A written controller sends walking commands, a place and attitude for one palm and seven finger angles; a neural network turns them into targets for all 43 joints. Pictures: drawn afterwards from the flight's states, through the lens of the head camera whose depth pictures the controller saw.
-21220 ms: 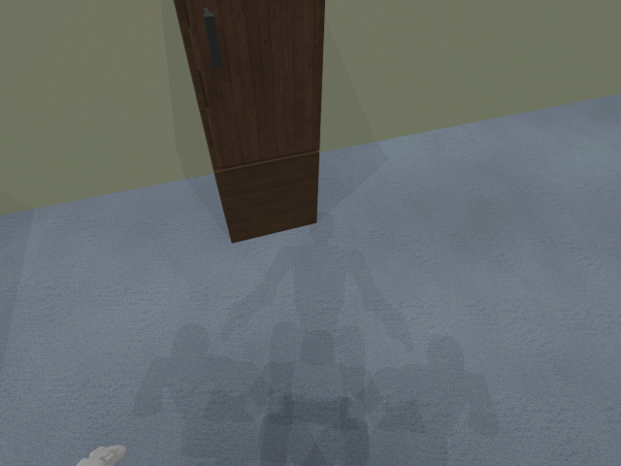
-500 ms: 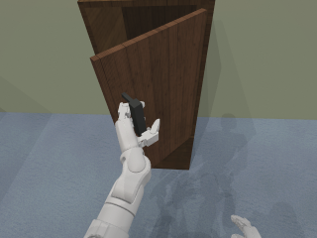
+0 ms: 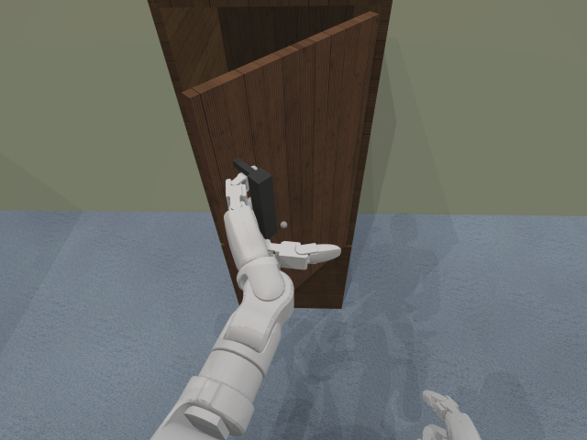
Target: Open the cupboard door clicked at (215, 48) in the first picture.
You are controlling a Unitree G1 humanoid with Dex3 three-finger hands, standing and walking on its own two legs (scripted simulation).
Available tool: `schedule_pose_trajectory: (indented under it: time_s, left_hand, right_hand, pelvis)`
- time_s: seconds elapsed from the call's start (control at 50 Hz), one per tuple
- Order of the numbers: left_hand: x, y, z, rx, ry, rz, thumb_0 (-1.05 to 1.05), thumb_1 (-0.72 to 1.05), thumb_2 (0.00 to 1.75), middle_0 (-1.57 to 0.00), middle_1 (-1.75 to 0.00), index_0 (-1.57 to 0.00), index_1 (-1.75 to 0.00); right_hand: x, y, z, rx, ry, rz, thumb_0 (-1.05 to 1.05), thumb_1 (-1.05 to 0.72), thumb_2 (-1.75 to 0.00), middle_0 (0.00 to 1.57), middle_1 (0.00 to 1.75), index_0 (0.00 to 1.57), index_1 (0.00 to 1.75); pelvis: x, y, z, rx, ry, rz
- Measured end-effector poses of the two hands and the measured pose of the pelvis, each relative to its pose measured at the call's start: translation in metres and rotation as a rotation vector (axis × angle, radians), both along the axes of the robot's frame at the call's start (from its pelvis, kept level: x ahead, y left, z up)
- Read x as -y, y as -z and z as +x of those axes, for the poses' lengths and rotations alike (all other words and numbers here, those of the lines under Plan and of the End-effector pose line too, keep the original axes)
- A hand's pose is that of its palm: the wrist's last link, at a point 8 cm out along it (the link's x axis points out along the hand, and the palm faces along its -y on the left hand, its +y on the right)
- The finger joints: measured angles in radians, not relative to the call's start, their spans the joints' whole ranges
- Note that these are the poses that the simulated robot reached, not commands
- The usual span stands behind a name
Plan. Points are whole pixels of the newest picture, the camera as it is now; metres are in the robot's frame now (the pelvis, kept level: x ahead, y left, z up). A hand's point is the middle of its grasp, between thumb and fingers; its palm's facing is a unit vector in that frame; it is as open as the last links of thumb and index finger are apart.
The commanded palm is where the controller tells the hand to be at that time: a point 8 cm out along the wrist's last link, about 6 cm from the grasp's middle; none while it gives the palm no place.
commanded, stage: open thumb and fingers to let go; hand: left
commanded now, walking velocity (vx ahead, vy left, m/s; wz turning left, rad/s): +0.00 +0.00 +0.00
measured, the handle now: (254, 198) +0.43 +0.08 +0.10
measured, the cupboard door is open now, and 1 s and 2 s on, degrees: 46 49 49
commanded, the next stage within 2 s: slide the hand sideways off the handle in 0.02 s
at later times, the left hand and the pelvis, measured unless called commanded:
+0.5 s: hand (279, 246) +0.35 +0.04 +0.10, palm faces -0.07 -1.00 +0.01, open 16.4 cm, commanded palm +0.31 +0.09 +0.09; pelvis -0.01 +0.02 +0.00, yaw -1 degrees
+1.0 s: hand (244, 282) +0.29 +0.08 +0.10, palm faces -0.03 -1.00 -0.01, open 16.3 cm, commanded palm +0.26 +0.13 +0.09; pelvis +0.01 +0.00 +0.01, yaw +0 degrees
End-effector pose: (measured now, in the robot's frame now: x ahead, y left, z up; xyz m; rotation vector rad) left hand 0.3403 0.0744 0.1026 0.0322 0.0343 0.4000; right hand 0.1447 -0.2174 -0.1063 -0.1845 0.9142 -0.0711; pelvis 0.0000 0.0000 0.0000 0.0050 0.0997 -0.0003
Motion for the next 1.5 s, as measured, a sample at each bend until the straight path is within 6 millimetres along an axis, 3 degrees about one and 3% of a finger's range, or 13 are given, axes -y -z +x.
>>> schedule_pose_trajectory:
  time_s: [0.08,0.16,0.28,0.36,0.48,0.62,0.92,1.06,1.32,1.5]
  left_hand:
    - [0.003,0.001,0.001,0.004,0.016,-0.001,-0.01,-0.49,0.3,-0.21,-0.55,-0.21,-0.56]
    - [0.0,0.001,0.0,0.006,0.022,0.004,-0.01,-0.49,0.3,-0.26,-0.48,-0.23,-0.54]
    - [-0.022,0.006,-0.003,0.06,0.388,0.087,-0.01,-0.49,0.3,-0.22,-0.39,-0.12,-0.43]
    - [-0.027,0.006,-0.003,0.033,0.512,0.014,-0.01,-0.5,0.3,-0.19,-0.34,-0.11,-0.36]
    - [-0.02,0.007,-0.009,0.048,0.471,-0.048,-0.01,-0.5,0.3,-0.13,-0.31,-0.13,-0.32]
    - [-0.016,0.008,-0.024,0.07,0.489,-0.023,-0.01,-0.5,0.3,-0.12,-0.3,-0.13,-0.3]
    - [-0.051,0.005,-0.061,0.053,0.433,-0.017,-0.01,-0.5,0.3,-0.15,-0.3,-0.15,-0.3]
    - [-0.061,0.007,-0.074,0.033,0.43,-0.014,-0.01,-0.5,0.3,-0.15,-0.3,-0.15,-0.3]
    - [-0.087,0.009,-0.102,0.029,0.407,-0.002,-0.01,-0.5,0.3,-0.15,-0.3,-0.15,-0.3]
    - [-0.086,0.006,-0.106,0.057,0.428,-0.001,-0.01,-0.5,0.3,-0.15,-0.3,-0.15,-0.3]
  right_hand:
    - [-0.007,0.001,-0.002,-0.004,-0.003,0.003,0.01,-0.91,-0.9,0.2,0.3,0.2,0.3]
    - [-0.011,0.004,-0.006,-0.019,-0.007,0.001,0.01,-0.91,-0.9,0.2,0.3,0.2,0.3]
    - [-0.011,0.001,-0.02,-0.009,0.016,-0.015,0.01,-0.91,-0.9,0.2,0.3,0.2,0.3]
    - [-0.01,-0.001,-0.027,0.017,0.031,-0.012,0.01,-0.91,-0.9,0.2,0.3,0.2,0.3]
    - [-0.012,-0.008,-0.03,0.06,0.021,0.012,0.01,-0.91,-0.9,0.2,0.3,0.2,0.3]
    - [-0.015,-0.014,-0.02,0.091,0.021,0.033,0.01,-0.91,-0.9,0.2,0.3,0.2,0.3]
    - [-0.012,-0.035,0.036,0.198,-0.036,0.03,0.01,-0.91,-0.9,0.2,0.3,0.2,0.3]
    - [-0.011,-0.04,0.052,0.244,-0.059,0.026,0.01,-0.91,-0.9,0.2,0.3,0.2,0.3]
    - [-0.007,-0.034,0.048,0.262,-0.06,0.028,0.01,-0.91,-0.9,0.2,0.3,0.2,0.3]
    - [-0.005,-0.03,0.037,0.279,-0.049,0.019,0.02,-0.91,-0.9,0.2,0.3,0.2,0.3]
  pelvis:
    - [-0.003,0.001,-0.002,-0.004,0.002,-0.002]
    - [-0.006,0.002,-0.004,-0.005,0.002,-0.002]
    - [-0.01,0.001,-0.008,0.024,-0.003,0.0]
    - [-0.015,-0.001,-0.01,0.044,-0.003,-0.004]
    - [-0.018,-0.003,-0.008,0.042,0.018,0.002]
    - [-0.017,-0.004,-0.003,0.052,0.037,0.004]
    - [-0.004,-0.008,0.011,0.074,0.016,0.001]
    - [0.0,-0.006,0.015,0.076,0.005,0.001]
    - [0.004,-0.003,0.017,0.07,-0.001,0.002]
    - [0.001,0.0,0.012,0.062,-0.002,0.002]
